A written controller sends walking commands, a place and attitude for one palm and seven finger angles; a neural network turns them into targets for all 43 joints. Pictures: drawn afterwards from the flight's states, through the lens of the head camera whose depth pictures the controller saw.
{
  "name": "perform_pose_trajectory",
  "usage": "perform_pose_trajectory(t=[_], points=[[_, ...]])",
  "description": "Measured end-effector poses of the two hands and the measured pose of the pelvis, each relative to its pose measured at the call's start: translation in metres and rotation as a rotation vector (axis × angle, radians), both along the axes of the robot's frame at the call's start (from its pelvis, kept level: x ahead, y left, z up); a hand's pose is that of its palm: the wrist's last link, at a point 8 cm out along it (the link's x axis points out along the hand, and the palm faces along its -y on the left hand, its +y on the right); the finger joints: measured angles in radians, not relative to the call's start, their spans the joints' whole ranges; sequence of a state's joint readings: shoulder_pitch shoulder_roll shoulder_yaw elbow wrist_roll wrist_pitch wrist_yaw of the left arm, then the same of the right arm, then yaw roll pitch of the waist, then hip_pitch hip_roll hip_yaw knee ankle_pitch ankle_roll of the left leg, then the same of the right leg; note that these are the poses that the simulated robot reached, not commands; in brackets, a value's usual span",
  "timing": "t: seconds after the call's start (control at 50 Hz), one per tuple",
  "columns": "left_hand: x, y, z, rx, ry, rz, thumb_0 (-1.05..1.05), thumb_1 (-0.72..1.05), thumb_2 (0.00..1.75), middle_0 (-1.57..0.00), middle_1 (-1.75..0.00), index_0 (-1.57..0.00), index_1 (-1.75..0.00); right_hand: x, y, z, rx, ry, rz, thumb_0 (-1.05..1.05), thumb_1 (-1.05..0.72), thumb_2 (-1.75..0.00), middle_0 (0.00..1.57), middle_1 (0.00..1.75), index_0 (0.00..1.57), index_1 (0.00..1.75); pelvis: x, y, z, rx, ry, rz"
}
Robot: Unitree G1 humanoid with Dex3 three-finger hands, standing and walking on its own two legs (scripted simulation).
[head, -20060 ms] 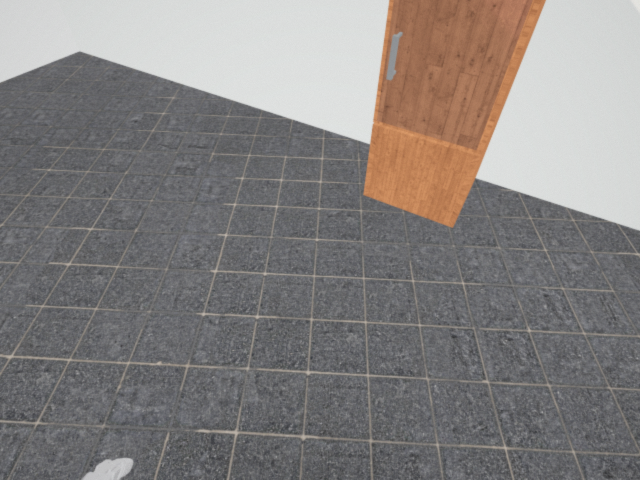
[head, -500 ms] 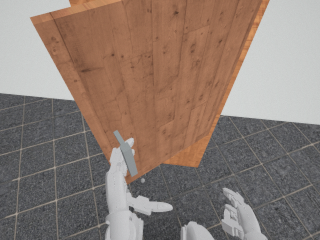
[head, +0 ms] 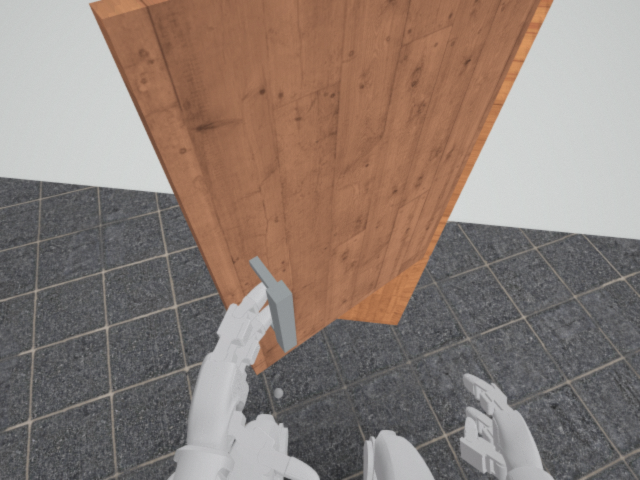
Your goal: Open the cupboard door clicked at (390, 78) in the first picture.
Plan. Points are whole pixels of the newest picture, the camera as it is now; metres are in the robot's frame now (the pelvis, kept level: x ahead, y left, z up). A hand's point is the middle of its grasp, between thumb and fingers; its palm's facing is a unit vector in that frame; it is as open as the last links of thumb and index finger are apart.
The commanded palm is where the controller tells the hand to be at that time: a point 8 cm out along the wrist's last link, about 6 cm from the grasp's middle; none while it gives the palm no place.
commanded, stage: slide the hand sideways off the handle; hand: left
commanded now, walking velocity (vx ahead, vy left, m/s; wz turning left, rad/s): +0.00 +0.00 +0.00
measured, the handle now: (274, 307) +0.31 +0.07 +0.05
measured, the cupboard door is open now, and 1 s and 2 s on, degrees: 43 43 43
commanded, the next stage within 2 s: draw the hand back to the body in 0.74 s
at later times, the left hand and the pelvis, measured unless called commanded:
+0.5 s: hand (234, 421) +0.19 +0.10 +0.05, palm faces -0.08 -1.00 +0.02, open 16.2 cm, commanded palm +0.16 +0.16 +0.05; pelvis +0.00 +0.00 +0.00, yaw +0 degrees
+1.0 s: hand (196, 431) +0.18 +0.13 +0.07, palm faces -0.10 -0.99 -0.05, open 16.3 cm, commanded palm +0.14 +0.20 +0.08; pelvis +0.00 -0.01 +0.00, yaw +0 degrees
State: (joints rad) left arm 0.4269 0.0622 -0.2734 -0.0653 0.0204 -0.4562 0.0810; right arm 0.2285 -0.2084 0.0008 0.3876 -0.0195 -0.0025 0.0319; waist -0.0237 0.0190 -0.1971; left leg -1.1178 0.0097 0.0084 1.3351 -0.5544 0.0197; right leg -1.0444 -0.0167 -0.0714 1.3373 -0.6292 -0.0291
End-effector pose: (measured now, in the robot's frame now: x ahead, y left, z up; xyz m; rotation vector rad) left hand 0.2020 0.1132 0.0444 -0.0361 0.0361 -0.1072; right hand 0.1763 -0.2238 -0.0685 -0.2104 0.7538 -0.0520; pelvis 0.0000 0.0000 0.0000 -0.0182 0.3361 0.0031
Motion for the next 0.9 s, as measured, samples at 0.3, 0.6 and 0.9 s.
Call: perform_pose_trajectory(t=[0.3,0.6,0.9], points=[[-0.016,0.023,0.005,0.011,0.023,0.000,-0.01,-0.50,0.30,-0.15,-0.30,-0.18,-0.32,0.016,0.020,0.002,0.026,-0.033,0.023,0.01,-0.90,-0.89,0.20,0.30,0.21,0.30,0.001,0.006,-0.002,-0.013,0.005,0.004],[-0.038,0.049,0.005,0.040,0.055,0.047,-0.01,-0.50,0.30,-0.15,-0.30,-0.17,-0.31,0.025,0.006,0.002,0.004,-0.050,-0.012,0.01,-0.90,-0.89,0.20,0.30,0.21,0.30,0.004,0.000,-0.005,-0.016,0.006,0.007],[-0.046,0.059,0.005,0.033,0.027,0.015,-0.01,-0.50,0.30,-0.15,-0.30,-0.15,-0.30,0.020,-0.004,-0.006,-0.007,-0.067,-0.045,0.01,-0.90,-0.89,0.20,0.30,0.21,0.30,-0.002,-0.006,-0.013,-0.022,0.007,0.007]])
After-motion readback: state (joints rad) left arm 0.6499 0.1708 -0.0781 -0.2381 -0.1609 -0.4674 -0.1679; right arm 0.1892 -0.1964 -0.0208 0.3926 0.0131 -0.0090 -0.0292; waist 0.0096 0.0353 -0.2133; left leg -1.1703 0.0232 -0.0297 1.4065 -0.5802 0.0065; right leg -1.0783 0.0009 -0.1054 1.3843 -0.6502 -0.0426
